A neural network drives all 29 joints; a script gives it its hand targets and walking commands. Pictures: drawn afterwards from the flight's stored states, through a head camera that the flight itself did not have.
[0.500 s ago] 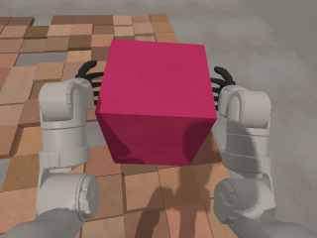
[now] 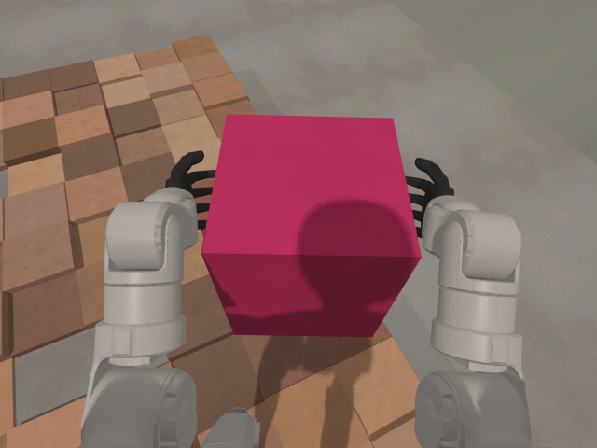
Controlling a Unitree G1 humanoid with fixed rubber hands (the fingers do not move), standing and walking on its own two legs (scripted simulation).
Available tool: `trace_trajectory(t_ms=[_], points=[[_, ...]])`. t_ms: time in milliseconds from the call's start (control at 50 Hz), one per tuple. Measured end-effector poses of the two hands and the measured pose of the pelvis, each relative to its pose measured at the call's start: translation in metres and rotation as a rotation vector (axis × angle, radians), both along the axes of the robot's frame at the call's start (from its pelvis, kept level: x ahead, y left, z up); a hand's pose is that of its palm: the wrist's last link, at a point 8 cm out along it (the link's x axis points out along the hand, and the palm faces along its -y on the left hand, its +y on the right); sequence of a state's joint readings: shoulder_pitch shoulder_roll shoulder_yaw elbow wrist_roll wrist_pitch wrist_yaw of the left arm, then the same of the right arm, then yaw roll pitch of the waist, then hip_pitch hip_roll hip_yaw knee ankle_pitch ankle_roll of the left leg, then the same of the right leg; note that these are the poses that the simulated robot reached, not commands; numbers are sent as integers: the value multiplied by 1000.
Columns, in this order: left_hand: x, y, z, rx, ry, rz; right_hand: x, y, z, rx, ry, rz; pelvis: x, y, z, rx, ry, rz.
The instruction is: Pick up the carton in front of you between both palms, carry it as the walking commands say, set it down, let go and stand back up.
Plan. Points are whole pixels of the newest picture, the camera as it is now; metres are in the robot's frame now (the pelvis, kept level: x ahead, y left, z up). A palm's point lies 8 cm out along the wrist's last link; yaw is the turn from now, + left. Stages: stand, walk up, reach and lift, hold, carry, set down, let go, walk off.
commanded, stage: carry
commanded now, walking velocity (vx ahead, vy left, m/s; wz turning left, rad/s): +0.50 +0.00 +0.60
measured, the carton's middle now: (306, 236) +0.39 +0.02 +0.04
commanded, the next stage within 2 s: none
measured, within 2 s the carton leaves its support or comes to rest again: neither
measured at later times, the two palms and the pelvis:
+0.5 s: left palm (207, 47) +0.69 +0.21 +0.13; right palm (383, 52) +0.72 -0.09 +0.12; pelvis +0.33 +0.02 +0.00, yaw +11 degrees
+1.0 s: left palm (156, 20) +0.87 +0.36 +0.08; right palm out of the picture +1.01 +0.10 +0.07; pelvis +0.63 +0.05 -0.02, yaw +26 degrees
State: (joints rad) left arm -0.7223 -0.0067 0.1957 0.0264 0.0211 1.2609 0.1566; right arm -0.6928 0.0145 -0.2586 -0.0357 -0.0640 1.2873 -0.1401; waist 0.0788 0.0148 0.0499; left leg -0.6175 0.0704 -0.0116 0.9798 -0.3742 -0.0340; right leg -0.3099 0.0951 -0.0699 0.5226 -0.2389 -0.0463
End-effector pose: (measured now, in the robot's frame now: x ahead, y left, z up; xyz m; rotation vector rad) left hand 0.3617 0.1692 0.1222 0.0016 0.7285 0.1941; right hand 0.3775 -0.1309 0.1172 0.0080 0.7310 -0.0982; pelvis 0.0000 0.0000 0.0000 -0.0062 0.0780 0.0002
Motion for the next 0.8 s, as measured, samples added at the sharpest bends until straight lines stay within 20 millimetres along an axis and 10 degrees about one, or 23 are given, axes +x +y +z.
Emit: trace_trajectory(t_ms=[220, 420, 620, 800], points=[[167, 24, 31, -32, -158, 6, 167, 26, 42, 1, -156, 4, 178, 23, -25, 5, -26, 56], [292, 35, 19, -56, 18, 51, 291, 37, 17, -4, 22, 22, 285, 31, -3, 14, 17, 143], [371, 52, -16, -7, 68, 164, 424, 62, -18, 5, 71, 181, 412, 9, -8, 3, 2, 254], [411, 124, -31, 1, 44, 420, 543, 165, -25, -11, 41, 458, 521, 9, -15, 79, 36, 411]])
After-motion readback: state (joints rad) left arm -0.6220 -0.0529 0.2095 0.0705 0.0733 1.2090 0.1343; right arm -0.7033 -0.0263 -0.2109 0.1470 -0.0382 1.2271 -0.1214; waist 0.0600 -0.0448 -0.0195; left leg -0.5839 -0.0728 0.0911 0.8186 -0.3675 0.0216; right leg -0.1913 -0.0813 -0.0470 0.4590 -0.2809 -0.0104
